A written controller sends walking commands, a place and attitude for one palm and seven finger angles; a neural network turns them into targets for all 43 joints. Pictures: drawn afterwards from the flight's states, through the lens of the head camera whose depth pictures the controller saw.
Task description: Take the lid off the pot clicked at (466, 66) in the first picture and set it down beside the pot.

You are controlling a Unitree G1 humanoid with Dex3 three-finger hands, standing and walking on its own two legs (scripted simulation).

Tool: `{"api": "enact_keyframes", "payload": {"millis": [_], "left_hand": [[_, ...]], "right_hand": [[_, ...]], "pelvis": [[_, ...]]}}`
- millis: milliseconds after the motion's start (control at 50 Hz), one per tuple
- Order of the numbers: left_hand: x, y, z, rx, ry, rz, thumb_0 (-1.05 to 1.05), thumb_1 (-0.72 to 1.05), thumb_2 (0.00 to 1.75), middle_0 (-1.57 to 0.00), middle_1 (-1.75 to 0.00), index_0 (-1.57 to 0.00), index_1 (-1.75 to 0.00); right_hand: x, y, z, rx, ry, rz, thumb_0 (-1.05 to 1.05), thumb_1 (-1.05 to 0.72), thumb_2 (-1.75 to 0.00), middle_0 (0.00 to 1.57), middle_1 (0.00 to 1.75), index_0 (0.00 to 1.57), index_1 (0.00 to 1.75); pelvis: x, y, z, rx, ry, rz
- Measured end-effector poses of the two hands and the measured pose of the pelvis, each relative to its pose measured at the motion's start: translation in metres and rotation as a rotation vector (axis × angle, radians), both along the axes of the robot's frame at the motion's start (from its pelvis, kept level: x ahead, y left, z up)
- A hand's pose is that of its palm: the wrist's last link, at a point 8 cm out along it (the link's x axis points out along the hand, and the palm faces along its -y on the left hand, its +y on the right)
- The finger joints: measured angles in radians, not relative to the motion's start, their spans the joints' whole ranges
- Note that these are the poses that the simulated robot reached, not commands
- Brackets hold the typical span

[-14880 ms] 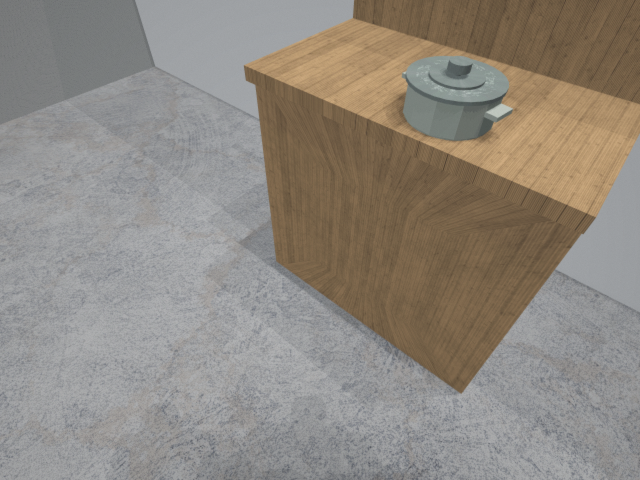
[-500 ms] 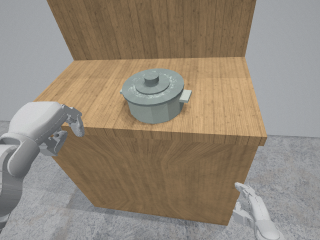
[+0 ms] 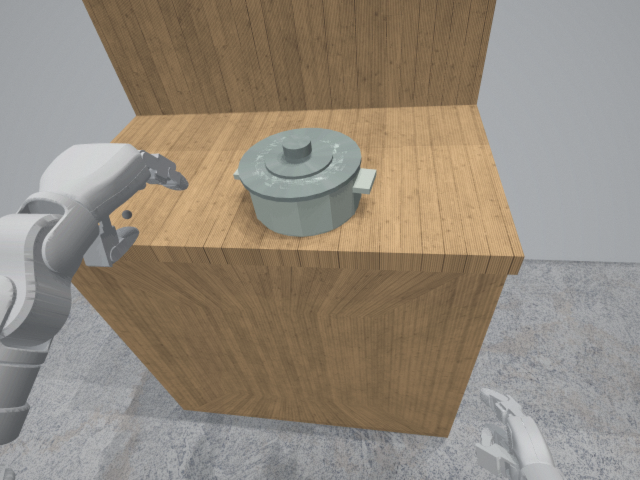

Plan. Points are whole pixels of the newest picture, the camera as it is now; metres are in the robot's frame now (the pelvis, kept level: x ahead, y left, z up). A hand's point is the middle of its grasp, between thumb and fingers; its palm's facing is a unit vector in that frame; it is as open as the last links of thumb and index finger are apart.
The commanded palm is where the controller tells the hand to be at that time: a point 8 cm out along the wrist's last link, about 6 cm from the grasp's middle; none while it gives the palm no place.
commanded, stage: reach forward and open the fingers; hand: left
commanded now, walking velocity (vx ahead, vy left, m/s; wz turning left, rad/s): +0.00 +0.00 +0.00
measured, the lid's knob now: (297, 146) +0.55 +0.11 +0.16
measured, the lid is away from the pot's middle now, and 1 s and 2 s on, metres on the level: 0.00 0.00 0.00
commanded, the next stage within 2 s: move the open hand above the knob in 0.20 s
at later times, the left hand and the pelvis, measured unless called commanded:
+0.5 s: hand (153, 192) +0.35 +0.23 +0.23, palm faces -0.01 -0.01 -1.00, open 9.8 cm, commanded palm +0.31 +0.22 +0.30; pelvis +0.01 +0.00 +0.00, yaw +1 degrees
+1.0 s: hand (207, 161) +0.41 +0.18 +0.23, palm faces -0.05 -0.03 -1.00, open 9.8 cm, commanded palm +0.37 +0.18 +0.30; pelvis +0.03 -0.01 +0.00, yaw +1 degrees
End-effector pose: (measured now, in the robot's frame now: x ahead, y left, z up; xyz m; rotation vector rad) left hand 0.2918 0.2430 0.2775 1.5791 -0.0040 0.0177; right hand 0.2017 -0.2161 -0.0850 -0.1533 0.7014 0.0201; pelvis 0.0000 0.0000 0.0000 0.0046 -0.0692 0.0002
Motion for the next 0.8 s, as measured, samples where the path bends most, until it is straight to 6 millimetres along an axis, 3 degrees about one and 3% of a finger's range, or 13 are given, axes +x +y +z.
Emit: {"api": "enact_keyframes", "payload": {"millis": [340, 580, 800], "left_hand": [[0.022, -0.002, 0.003, -0.012, 0.029, 0.028, 0.0, -0.38, 1.73, -0.91, -0.09, -0.91, -0.09], [0.042, -0.024, 0.007, -0.027, 0.012, -0.014, 0.0, -0.38, 1.72, -0.91, -0.09, -0.91, -0.09], [0.069, -0.036, 0.004, -0.038, 0.044, 0.0, 0.0, -0.38, 1.72, -0.91, -0.09, -0.91, -0.09]], "right_hand": [[0.016, 0.005, -0.002, 0.01, 0.012, 0.025, 0.01, -0.91, -0.9, 0.2, 0.3, 0.2, 0.3], [0.036, 0.012, 0.0, 0.022, 0.013, 0.051, 0.01, -0.91, -0.9, 0.2, 0.3, 0.2, 0.3], [0.036, 0.008, -0.004, 0.026, 0.051, 0.044, 0.01, -0.91, -0.9, 0.2, 0.3, 0.2, 0.3]], "pelvis": [[0.009, 0.0, -0.001, 0.002, 0.02, 0.006], [0.018, -0.002, 0.0, 0.005, 0.031, 0.015], [0.023, -0.004, -0.001, 0.008, 0.045, 0.016]]}}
